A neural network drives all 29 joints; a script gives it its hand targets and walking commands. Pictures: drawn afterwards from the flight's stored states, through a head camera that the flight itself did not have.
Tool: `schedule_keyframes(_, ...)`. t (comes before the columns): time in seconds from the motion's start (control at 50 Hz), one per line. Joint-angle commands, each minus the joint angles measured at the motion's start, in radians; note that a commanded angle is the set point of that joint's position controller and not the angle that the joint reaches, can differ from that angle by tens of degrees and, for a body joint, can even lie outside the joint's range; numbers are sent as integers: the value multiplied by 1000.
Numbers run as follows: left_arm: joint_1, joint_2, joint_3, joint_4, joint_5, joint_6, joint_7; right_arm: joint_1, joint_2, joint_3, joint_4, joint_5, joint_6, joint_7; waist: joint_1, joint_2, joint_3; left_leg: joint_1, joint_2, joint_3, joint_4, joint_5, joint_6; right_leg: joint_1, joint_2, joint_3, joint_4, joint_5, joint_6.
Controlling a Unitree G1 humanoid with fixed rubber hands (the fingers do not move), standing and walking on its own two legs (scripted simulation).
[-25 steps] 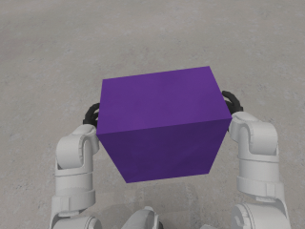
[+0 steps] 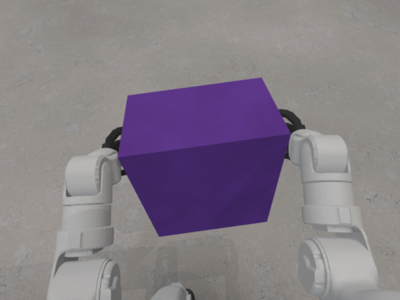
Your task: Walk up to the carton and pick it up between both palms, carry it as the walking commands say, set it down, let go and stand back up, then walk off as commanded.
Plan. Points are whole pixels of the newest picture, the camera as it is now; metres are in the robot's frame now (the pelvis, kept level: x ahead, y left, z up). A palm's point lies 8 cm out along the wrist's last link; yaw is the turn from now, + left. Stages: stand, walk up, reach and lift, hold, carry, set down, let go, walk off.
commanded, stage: carry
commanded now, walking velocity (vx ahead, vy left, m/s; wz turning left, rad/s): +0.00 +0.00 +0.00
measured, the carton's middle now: (204, 165) +0.37 +0.03 +0.03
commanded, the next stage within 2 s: none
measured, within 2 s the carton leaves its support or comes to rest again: neither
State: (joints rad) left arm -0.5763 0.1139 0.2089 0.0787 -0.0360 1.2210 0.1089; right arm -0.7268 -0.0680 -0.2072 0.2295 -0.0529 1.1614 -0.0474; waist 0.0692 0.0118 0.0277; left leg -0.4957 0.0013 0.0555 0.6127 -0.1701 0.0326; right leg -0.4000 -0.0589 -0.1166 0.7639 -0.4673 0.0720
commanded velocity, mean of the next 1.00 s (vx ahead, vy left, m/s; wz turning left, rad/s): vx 0.00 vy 0.00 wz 0.00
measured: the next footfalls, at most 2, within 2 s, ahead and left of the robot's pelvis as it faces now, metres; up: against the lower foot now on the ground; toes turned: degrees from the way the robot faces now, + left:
right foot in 0.02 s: +0.03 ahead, -0.11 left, +0.00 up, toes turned -7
left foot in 1.64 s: +0.18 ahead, +0.10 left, +0.00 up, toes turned +9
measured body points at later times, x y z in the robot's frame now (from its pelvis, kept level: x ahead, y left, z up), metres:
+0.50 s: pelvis -0.02 +0.00 +0.01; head -0.06 -0.01 +0.46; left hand +0.32 +0.15 +0.12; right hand +0.34 -0.20 +0.15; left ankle +0.09 +0.11 -0.72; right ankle -0.01 -0.10 -0.72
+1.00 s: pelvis -0.01 -0.02 +0.00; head -0.01 -0.04 +0.45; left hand +0.34 +0.15 +0.10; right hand +0.35 -0.20 +0.10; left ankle +0.09 +0.11 -0.72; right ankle -0.01 -0.10 -0.72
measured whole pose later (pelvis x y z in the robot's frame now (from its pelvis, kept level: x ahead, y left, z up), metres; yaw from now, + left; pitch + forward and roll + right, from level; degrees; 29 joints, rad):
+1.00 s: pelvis -0.01 -0.02 +0.00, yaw -1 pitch +3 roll +0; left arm -0.53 0.06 0.18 0.11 0.01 1.20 0.10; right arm -0.58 -0.10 -0.18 0.16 -0.01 1.16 -0.05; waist 0.00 0.04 -0.06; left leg -0.48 0.05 0.08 0.58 -0.14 0.00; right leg -0.37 -0.01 -0.12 0.67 -0.35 -0.05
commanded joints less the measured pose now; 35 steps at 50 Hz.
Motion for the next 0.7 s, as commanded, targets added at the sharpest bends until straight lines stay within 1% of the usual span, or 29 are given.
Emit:
schedule_keyframes(0.0,-902,-1151,-668,-250,-430,-47,-274,-582,1086,552,-228,365,-22,177,-94,192,-632,402,198,-184,-103,235,37,221,-39,62,-349,194,-36)
schedule_keyframes(0.04,-1010,-1068,-621,-254,-435,-75,-286,-611,1102,571,-214,355,-14,172,-85,-239,-600,148,81,-57,-33,-59,-24,348,-268,270,-322,465,-119)
schedule_keyframes(0.08,-782,-1064,-586,-155,-342,-79,-282,-560,1104,599,-217,370,-3,192,-99,-164,-524,296,98,-88,-102,12,4,191,-192,132,-220,546,-121)
schedule_keyframes(0.1,-1025,-1063,-623,-217,-399,-80,-292,-785,1096,661,-280,419,-22,182,-84,-215,-517,233,75,-91,-58,2,12,256,-181,122,-271,456,-121)
schedule_keyframes(0.12,-720,-1123,-608,-129,-349,-59,-304,-605,1111,632,-258,405,-10,182,-92,-124,-513,216,93,-88,-63,111,-6,267,-185,93,-254,536,-115)
schedule_keyframes(0.14,-878,-1096,-592,-146,-366,-80,-297,-780,1083,663,-291,443,-11,190,-73,-157,-550,235,93,-84,-82,66,4,246,-160,104,-262,383,-108)
schedule_keyframes(0.16,-789,-1084,-569,-144,-339,-76,-290,-724,1069,645,-320,473,-4,212,-72,-68,-485,250,88,-104,-141,-113,2,87,-139,123,-336,27,-114)
schedule_keyframes(0.18,-657,-1037,-526,-118,-280,-65,-282,-543,1106,651,-204,438,12,223,-79,-130,-466,240,75,-82,-133,-41,-10,95,-152,141,-376,-21,-132)
schedule_keyframes(0.2,-715,-1061,-572,-94,-283,-59,-280,-619,1082,645,-185,459,16,235,-80,-75,-429,232,55,-57,-101,-80,-24,58,-145,126,-373,-121,-123)
schedule_keyframes(0.22,-889,-1034,-609,-204,-322,-70,-273,-696,1115,684,-150,474,19,237,-84,-126,-384,181,90,-105,-165,-85,-21,84,-125,107,-362,-68,-110)
schedule_keyframes(0.24,-753,-1056,-563,-109,-271,-61,-266,-616,1120,620,-93,462,20,247,-80,-36,-425,186,127,-172,-259,-180,-21,78,-85,78,-292,-91,-106)
schedule_keyframes(0.26,-849,-1030,-597,-192,-300,-60,-264,-618,1116,635,-118,476,16,253,-72,-29,-412,156,135,-171,-260,-173,-23,122,-83,84,-312,-47,-94)
schedule_keyframes(0.28,-725,-1029,-578,-77,-263,-53,-261,-583,1098,607,-62,460,20,260,-78,14,-408,178,121,-135,-233,-173,-29,73,-95,100,-319,-17,-95)
schedule_keyframes(0.3,-917,-1073,-635,-213,-311,-64,-256,-717,1112,636,-140,491,7,250,-72,29,-384,155,130,-148,-222,-117,-20,99,-96,110,-329,36,-103)
schedule_keyframes(0.32,-978,-1081,-629,-173,-332,-60,-250,-830,1127,632,-157,521,8,247,-69,-38,-391,145,118,-144,-202,-73,-26,136,-113,129,-359,53,-109)
schedule_keyframes(0.36,-808,-1092,-596,-52,-300,-47,-243,-661,1112,547,-22,481,20,255,-73,8,-429,180,108,-136,-227,-125,-35,102,-87,116,-325,-16,-105)
schedule_keyframes(0.38,-814,-1078,-591,-138,-292,-59,-237,-640,1147,566,-11,493,20,267,-74,0,-383,171,119,-132,-228,-144,-30,73,-90,120,-329,-12,-104)
schedule_keyframes(0.42,-1107,-1063,-656,-179,-346,-63,-230,-763,1101,529,28,483,6,266,-80,-16,-394,183,92,-135,-199,-208,-42,43,-75,118,-366,-108,-96)
schedule_keyframes(0.44,-808,-1080,-576,-43,-280,-32,-233,-616,1181,532,83,473,30,259,-85,-34,-383,153,128,-150,-226,-81,-26,86,-75,102,-343,59,-89)
schedule_keyframes(0.46,-818,-1053,-574,-127,-284,-38,-233,-597,1156,537,35,471,27,256,-73,-67,-398,185,111,-103,-178,-60,-35,99,-91,128,-361,50,-90)
schedule_keyframes(0.48,-907,-1083,-603,-116,-316,-39,-228,-573,1177,509,124,457,27,251,-86,-46,-378,194,71,-63,-130,-47,-38,39,-95,144,-391,33,-104)
schedule_keyframes(0.5,-1046,-1070,-633,-139,-340,-48,-225,-809,1119,527,-41,489,8,251,-91,5,-434,224,110,-109,-171,-103,-33,47,-92,124,-341,40,-96)
schedule_keyframes(0.52,-815,-1104,-582,-90,-303,-28,-229,-550,1175,485,69,447,31,243,-84,62,-449,215,130,-138,-204,-85,-24,55,-71,111,-321,101,-90)
schedule_keyframes(0.56,-996,-1117,-590,-97,-354,-27,-238,-675,1147,479,55,452,20,234,-85,62,-418,176,116,-138,-188,-102,-26,66,-73,131,-299,107,-83)
schedule_keyframes(0.58,-784,-1083,-556,-100,-296,-26,-236,-471,1153,451,71,415,34,240,-81,36,-473,206,146,-171,-241,-137,-22,92,-26,57,-227,120,-75)
schedule_keyframes(0.6,-874,-1127,-619,-208,-341,-28,-239,-470,1209,502,33,436,25,235,-90,139,-524,241,165,-137,-190,7,-9,112,-56,95,-225,243,-89)
schedule_keyframes(0.62,-1003,-1117,-644,-267,-388,-31,-240,-649,1156,534,-148,460,2,216,-86,30,-555,253,138,-108,-133,44,-18,150,-76,126,-275,261,-88)
schedule_keyframes(0.64,-956,-1094,-574,-220,-351,-32,-239,-635,1175,520,-118,451,11,207,-81,-10,-514,238,129,-85,-89,201,-20,141,-103,141,-277,442,-91)
schedule_keyframes(0.68,-843,-1072,-562,-160,-329,-39,-221,-569,1147,520,-101,438,14,190,-82,-22,-541,273,163,-111,-118,210,10,130,-64,90,-195,365,-88)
